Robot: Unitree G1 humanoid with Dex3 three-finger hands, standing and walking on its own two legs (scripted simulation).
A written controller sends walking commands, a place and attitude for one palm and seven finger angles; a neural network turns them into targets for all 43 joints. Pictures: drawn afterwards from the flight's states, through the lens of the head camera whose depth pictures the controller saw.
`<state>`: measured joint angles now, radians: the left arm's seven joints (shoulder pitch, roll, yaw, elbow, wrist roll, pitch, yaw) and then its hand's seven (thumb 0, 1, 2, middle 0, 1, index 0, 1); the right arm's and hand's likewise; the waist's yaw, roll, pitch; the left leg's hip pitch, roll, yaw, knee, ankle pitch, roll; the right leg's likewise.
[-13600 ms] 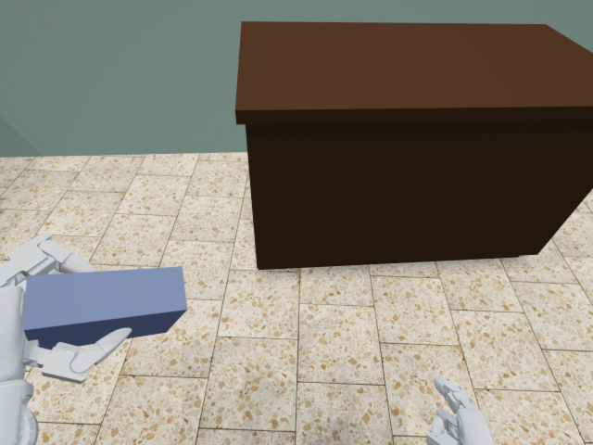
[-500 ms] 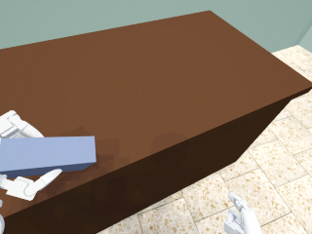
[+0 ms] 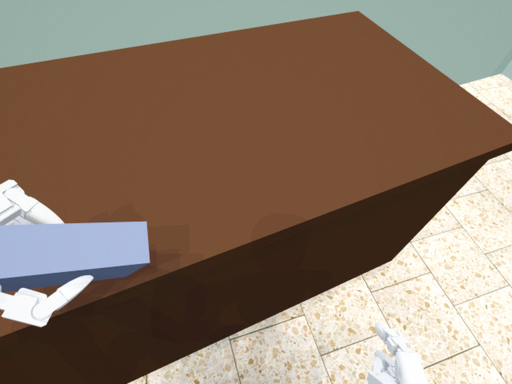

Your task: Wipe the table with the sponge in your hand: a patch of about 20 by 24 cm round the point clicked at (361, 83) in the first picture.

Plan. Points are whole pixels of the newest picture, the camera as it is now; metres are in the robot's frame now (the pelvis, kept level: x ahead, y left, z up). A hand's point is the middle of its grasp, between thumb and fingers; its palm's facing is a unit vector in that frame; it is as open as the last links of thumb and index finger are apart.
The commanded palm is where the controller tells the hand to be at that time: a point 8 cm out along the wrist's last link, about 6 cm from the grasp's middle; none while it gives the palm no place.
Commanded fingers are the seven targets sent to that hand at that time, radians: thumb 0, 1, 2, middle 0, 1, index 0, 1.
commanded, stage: shuffle to correct the standing spot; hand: left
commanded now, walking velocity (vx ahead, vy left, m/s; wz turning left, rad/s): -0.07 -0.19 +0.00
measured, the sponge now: (96, 254) +0.23 +0.21 +0.14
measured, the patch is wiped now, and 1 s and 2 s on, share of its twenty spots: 0.00 0.00 0.00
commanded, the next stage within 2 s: come to a stop and stand still in 0.28 s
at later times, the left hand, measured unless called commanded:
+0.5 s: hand (35, 229) +0.24 +0.25 +0.18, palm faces +0.37 -0.76 -0.53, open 9.2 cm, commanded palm +0.16 +0.26 +0.18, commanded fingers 0.00 0.10 1.30 -1.20 -1.60 -1.20 -1.60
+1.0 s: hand (0, 226) +0.24 +0.30 +0.17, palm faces +0.40 -0.85 -0.34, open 9.2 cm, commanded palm +0.19 +0.33 +0.18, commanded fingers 0.00 0.10 1.30 -1.20 -1.60 -1.20 -1.60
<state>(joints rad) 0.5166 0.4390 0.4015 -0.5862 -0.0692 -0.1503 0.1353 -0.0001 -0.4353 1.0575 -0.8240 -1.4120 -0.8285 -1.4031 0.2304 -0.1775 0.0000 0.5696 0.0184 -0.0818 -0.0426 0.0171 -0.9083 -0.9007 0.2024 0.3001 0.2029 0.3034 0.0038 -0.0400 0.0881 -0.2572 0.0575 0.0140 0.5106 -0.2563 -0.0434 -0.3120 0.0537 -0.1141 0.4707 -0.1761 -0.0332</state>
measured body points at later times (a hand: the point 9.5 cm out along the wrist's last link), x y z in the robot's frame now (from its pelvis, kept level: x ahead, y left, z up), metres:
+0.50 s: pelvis +0.00 -0.02 +0.00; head +0.03 +0.00 +0.45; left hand +0.21 +0.29 +0.21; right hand +0.16 -0.25 -0.09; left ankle +0.01 +0.14 -0.73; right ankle +0.05 -0.06 -0.74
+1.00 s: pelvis +0.02 +0.05 +0.01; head +0.03 +0.07 +0.45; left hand +0.22 +0.34 +0.19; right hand +0.19 -0.17 -0.06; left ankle +0.01 +0.14 -0.74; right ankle +0.05 -0.06 -0.74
